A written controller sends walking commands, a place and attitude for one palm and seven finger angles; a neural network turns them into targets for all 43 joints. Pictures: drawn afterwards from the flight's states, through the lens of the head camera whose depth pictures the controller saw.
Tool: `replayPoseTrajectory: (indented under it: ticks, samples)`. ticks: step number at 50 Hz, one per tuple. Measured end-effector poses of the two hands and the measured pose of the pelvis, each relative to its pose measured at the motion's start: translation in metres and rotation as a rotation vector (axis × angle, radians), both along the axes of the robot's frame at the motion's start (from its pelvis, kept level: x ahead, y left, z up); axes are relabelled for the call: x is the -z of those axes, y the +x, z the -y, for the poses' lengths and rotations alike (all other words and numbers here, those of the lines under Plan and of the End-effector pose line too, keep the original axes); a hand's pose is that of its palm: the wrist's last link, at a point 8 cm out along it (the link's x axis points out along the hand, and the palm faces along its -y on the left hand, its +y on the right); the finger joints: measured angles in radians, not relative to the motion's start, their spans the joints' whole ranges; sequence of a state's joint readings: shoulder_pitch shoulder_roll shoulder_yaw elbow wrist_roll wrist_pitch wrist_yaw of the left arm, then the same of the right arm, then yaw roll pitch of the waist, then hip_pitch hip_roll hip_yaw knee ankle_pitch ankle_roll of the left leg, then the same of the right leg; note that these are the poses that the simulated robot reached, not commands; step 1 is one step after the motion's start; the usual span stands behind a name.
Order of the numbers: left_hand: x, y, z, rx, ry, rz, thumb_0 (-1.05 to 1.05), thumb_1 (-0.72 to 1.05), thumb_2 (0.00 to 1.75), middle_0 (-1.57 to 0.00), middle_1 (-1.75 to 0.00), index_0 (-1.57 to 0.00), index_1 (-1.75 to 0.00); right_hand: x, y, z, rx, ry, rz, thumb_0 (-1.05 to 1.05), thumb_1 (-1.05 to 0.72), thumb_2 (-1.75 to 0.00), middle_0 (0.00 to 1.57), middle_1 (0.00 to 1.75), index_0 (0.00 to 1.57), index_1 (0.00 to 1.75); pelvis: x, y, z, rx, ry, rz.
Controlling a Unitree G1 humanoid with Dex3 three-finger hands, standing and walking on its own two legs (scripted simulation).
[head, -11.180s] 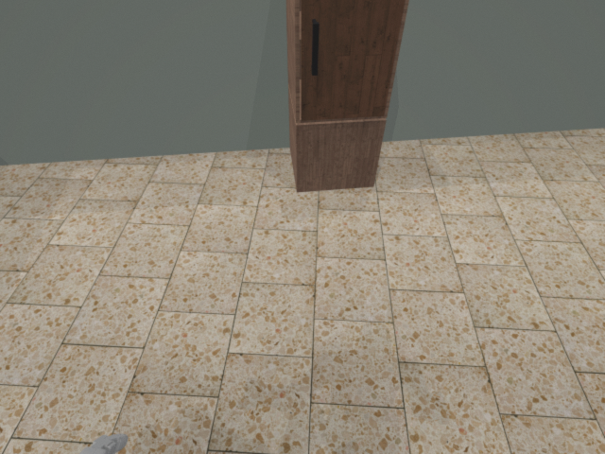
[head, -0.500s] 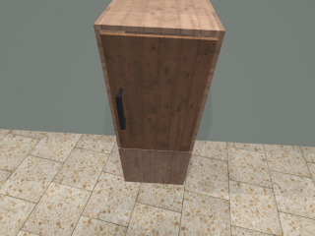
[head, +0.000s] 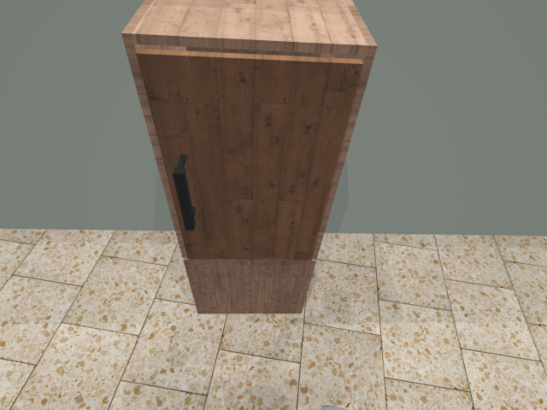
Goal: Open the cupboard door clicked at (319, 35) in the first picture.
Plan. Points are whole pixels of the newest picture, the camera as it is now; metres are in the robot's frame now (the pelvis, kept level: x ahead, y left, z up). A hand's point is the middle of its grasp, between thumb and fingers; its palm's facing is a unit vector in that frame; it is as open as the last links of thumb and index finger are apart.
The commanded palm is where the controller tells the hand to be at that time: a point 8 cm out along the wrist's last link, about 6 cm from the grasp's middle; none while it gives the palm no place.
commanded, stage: come to a stop and stand still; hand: left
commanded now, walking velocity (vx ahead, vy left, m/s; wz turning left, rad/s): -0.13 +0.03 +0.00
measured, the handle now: (186, 194) +0.54 +0.20 -0.05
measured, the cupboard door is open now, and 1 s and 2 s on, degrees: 0 0 0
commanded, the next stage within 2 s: look again from close up in 1.26 s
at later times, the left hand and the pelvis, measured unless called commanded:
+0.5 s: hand out of the picture +0.06 +0.19 -0.19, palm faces +0.08 -0.98 -0.18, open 7.3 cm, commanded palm none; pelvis +0.00 +0.01 -0.01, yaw +2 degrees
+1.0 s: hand out of the picture -0.05 +0.16 -0.18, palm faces +0.04 -0.99 -0.15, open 7.4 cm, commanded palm none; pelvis -0.04 +0.01 +0.00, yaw +1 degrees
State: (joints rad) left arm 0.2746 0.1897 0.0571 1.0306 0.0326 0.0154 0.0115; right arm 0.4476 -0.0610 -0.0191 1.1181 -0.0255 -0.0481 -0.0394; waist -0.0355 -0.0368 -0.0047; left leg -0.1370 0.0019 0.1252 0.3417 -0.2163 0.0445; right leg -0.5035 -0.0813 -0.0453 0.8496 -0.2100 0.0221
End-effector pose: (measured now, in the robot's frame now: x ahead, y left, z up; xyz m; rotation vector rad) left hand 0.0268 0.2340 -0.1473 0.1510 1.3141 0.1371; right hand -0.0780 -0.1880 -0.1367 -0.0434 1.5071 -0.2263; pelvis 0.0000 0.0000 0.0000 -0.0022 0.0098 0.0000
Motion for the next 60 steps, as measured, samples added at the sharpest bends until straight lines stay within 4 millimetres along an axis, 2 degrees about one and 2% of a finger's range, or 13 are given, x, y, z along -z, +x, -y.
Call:
replayPoseTrajectory:
  ticks: [6,9,14,17,21,26,31,34,40,53,60]
  samples:
    - [0.001,0.049,0.018,0.031,0.041,0.072,0.02,0.93,0.9,-0.19,-0.3,-0.2,-0.3,0.016,0.005,0.012,0.019,0.049,-0.07,0.01,-0.91,-0.9,0.2,0.29,0.2,0.3,0.012,0.018,0.02,0.002,0.027,0.005]
    - [0.001,0.06,0.035,0.041,0.03,0.078,0.01,0.92,0.9,-0.19,-0.3,-0.2,-0.3,0.024,0.019,0.023,0.022,0.051,-0.064,0.01,-0.91,-0.9,0.2,0.29,0.2,0.3,0.014,0.022,0.023,-0.007,0.001,0.008]
    - [0.004,0.068,0.04,0.006,0.012,0.127,0.0,0.94,0.9,-0.2,-0.3,-0.2,-0.3,0.028,0.055,0.04,-0.032,0.007,-0.006,0.01,-0.91,-0.9,0.2,0.29,0.19,0.3,0.016,0.018,0.021,-0.039,-0.012,0.013]
    - [0.011,0.063,0.034,-0.02,-0.009,0.142,0.0,0.93,0.9,-0.2,-0.3,-0.2,-0.3,0.024,0.078,0.047,-0.074,-0.039,0.052,0.01,-0.91,-0.9,0.2,0.29,0.19,0.3,0.019,0.009,0.013,-0.048,-0.018,0.016]
    - [0.017,0.048,0.014,-0.047,-0.017,0.123,-0.01,0.94,0.9,-0.2,-0.3,-0.21,-0.3,0.012,0.098,0.045,-0.1,-0.09,0.151,0.01,-0.91,-0.9,0.2,0.29,0.19,0.3,0.018,0.001,0.001,-0.03,0.004,0.026]
    - [0.01,0.019,-0.007,-0.054,0.004,0.055,0.0,0.93,0.9,-0.2,-0.3,-0.2,-0.3,0.003,0.113,0.033,-0.131,-0.09,0.211,0.01,-0.91,-0.9,0.2,0.29,0.19,0.3,0.01,-0.003,-0.008,-0.026,-0.002,0.016]
    - [0.006,-0.015,-0.013,-0.061,0.029,-0.016,0.0,0.92,0.9,-0.2,-0.3,-0.2,-0.3,0.007,0.119,0.028,-0.149,-0.071,0.229,0.01,-0.93,-0.9,0.2,0.29,0.19,0.3,0.008,-0.008,-0.011,-0.02,0.011,0.01]
    - [0.004,-0.034,-0.01,-0.061,0.04,-0.051,0.01,0.92,0.9,-0.2,-0.3,-0.2,-0.3,0.014,0.115,0.027,-0.138,-0.05,0.229,0.01,-0.93,-0.9,0.2,0.29,0.2,0.3,0.01,-0.012,-0.011,-0.015,0.009,0.015]
    - [0.001,-0.063,0.002,-0.049,0.015,-0.092,0.01,0.91,0.9,-0.2,-0.3,-0.2,-0.3,0.013,0.095,0.027,-0.125,-0.043,0.204,0.01,-0.94,-0.9,0.2,0.29,0.2,0.3,0.005,-0.021,-0.013,-0.018,0.006,0.033]
    - [0.007,-0.094,0.023,-0.053,-0.048,-0.111,0.01,0.91,0.9,-0.2,-0.3,-0.2,-0.3,0.011,0.018,0.013,-0.108,-0.007,0.055,0.01,-0.92,-0.9,0.2,0.29,0.19,0.3,0.002,-0.041,-0.01,-0.028,0.006,0.039]
    - [0.006,-0.112,0.025,-0.069,-0.044,-0.147,0.01,0.91,0.9,-0.2,-0.3,-0.2,-0.3,0.013,-0.008,0.003,-0.086,0.022,0.002,0.01,-0.91,-0.9,0.2,0.29,0.19,0.3,0.003,-0.045,-0.01,-0.031,0.006,0.031]
